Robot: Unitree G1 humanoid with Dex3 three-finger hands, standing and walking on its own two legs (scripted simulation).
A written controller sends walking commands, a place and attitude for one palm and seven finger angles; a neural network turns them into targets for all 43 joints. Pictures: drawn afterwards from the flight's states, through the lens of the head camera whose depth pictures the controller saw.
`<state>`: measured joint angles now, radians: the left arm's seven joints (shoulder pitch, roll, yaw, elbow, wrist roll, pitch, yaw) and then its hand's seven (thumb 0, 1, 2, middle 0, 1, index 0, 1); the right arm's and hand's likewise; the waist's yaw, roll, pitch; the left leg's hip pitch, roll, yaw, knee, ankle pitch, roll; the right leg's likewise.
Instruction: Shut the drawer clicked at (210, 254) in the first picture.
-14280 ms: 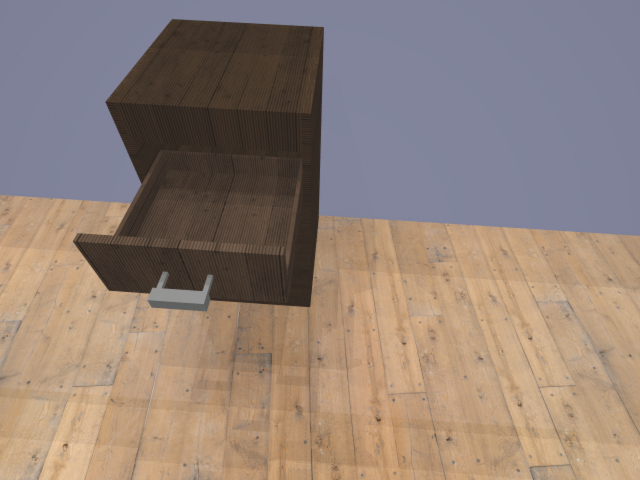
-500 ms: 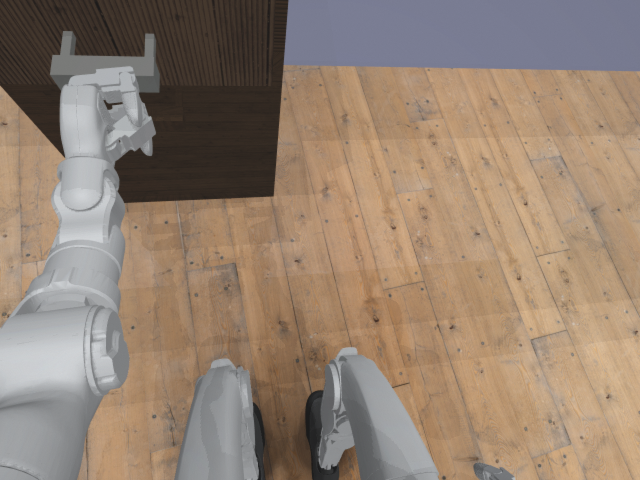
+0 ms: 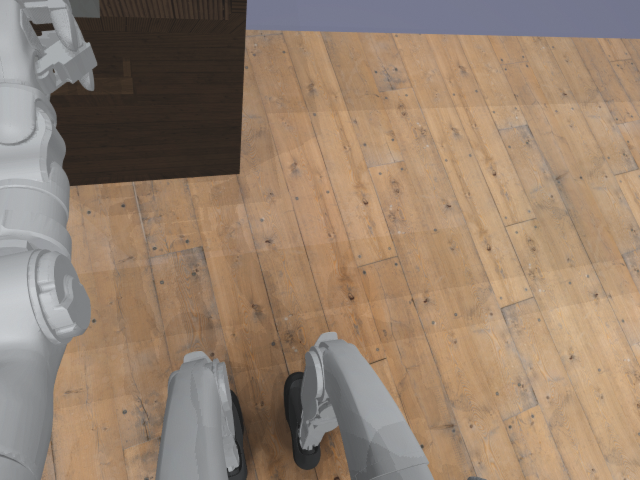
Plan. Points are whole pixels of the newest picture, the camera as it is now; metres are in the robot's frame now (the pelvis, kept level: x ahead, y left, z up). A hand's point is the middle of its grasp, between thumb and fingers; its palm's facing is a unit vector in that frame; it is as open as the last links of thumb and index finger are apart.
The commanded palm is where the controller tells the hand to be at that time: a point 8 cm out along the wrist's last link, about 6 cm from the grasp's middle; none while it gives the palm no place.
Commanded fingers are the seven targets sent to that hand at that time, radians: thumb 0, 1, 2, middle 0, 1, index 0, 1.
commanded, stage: push the drawer shut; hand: left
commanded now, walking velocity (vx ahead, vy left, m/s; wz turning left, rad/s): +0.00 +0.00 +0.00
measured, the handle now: out of the picture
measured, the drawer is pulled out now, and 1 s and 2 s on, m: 0.02 0.00 0.00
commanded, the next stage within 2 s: pull the fist back off the drawer in 0.40 s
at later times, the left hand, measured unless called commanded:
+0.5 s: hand (68, 27) +0.60 +0.20 +0.03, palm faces +0.08 -0.99 -0.06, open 3.4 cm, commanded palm +0.65 +0.17 +0.04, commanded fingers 0.00 0.90 0.90 -1.40 -1.60 -1.40 -1.60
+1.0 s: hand (73, 33) +0.60 +0.20 +0.03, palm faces +0.07 -1.00 -0.05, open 3.2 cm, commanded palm +0.59 +0.17 +0.04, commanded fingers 0.00 0.90 0.90 -1.40 -1.60 -1.40 -1.60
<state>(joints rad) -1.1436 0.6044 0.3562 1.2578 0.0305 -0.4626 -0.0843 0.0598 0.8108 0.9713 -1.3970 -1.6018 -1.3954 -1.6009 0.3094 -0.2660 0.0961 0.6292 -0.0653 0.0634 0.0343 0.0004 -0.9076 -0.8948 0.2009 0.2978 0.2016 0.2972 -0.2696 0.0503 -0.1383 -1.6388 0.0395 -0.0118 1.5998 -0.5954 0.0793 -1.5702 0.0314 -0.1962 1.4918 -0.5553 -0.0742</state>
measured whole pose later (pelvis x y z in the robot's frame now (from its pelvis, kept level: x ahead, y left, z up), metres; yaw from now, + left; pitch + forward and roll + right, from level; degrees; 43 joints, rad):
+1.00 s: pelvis -0.02 +0.01 -0.01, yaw -2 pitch +37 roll -11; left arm -1.30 0.71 0.33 1.25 0.08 -0.33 -0.09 0.04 0.70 0.97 -1.39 -1.60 -1.39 -1.60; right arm 0.37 -0.26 0.13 0.63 -0.08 0.02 0.05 0.00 -0.91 -0.89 0.20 0.30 0.20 0.30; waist -0.32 0.05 -0.10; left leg -1.72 0.04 -0.03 1.63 -0.56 0.09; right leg -1.63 0.03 -0.22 1.49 -0.51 -0.06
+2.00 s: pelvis +0.07 +0.01 +0.17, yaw +4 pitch +10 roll -1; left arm 0.03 0.31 0.09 0.20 -0.08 -0.09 0.07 0.01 0.89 0.90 -1.39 -1.60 -1.39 -1.60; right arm 0.23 -0.24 0.03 0.47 0.06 0.10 -0.07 0.01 -0.91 -0.90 0.20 0.30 0.20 0.30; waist -0.02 0.04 -0.10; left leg -0.55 -0.02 0.06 0.81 -0.43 0.06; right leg -0.53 0.03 -0.07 0.77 -0.41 -0.04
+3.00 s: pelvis +0.06 -0.01 +0.20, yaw +4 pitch -1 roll -1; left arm 0.54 0.36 0.36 -0.42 -0.06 -0.21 0.12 0.01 0.89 0.90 -1.40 -1.60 -1.40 -1.60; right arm 0.20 -0.25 0.00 0.59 0.02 -0.05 -0.04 0.01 -0.91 -0.90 0.20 0.30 0.20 0.30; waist 0.00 0.09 0.00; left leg -0.20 -0.01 0.05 0.48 -0.27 0.05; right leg -0.17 0.06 -0.06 0.41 -0.23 -0.05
